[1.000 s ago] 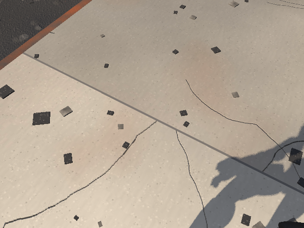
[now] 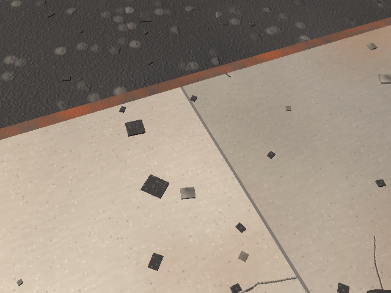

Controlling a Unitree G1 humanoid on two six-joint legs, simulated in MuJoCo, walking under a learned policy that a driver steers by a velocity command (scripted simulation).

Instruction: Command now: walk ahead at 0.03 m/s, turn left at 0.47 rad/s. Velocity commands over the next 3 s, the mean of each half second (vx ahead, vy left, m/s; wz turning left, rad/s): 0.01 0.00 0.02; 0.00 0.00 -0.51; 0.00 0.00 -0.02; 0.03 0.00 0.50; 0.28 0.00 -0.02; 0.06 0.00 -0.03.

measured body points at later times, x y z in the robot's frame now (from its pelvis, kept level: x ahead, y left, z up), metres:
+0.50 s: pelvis +0.03 -0.02 -0.01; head +0.05 -0.02 +0.44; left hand +0.17 +0.25 -0.11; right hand +0.16 -0.30 -0.11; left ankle +0.05 +0.09 -0.74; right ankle +0.03 -0.15 -0.74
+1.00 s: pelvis +0.02 -0.07 +0.00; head +0.05 -0.11 +0.45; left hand +0.24 +0.15 -0.08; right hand +0.07 -0.39 -0.11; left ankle +0.05 +0.09 -0.65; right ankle +0.00 -0.15 -0.74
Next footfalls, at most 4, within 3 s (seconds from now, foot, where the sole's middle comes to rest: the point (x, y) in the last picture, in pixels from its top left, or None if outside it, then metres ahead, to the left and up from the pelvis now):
0.26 right None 0.07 -0.15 -0.77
0.82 right None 0.04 -0.16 -0.77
1.26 left None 0.13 0.05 -0.77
1.82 left None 0.11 0.09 -0.77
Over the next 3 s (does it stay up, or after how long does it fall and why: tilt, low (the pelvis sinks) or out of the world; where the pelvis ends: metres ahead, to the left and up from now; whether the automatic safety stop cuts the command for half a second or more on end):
stays up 0.29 -0.05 0.00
